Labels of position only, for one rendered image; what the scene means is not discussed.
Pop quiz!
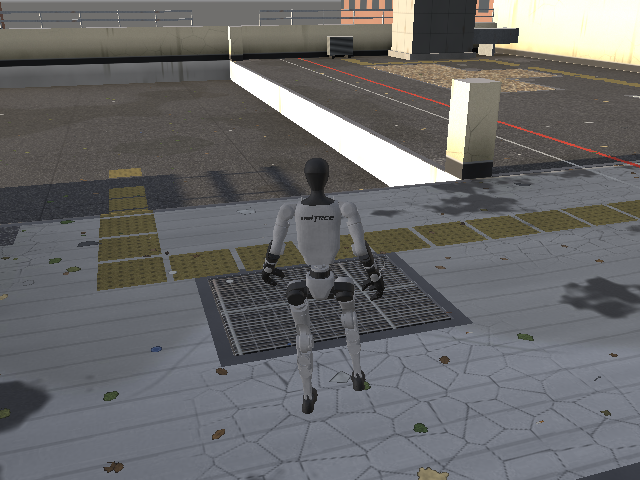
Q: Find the robot right forearm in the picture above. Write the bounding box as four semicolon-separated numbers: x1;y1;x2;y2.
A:
359;240;381;282

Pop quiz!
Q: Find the robot left foot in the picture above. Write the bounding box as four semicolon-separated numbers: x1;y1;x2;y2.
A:
302;387;318;414

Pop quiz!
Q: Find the robot left forearm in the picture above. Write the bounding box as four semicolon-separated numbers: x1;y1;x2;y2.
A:
263;240;280;273

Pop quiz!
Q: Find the right robot upper arm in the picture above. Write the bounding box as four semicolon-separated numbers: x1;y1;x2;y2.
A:
338;201;368;257

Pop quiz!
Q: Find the left robot hand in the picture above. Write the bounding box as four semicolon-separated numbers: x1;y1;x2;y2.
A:
261;268;285;286

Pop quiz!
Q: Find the left robot upper arm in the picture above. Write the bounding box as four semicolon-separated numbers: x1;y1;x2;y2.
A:
269;202;297;256

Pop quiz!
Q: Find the right robot hand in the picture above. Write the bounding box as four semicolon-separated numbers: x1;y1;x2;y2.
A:
362;276;385;301

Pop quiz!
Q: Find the humanoid robot head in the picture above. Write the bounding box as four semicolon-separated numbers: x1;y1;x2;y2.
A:
301;158;335;206

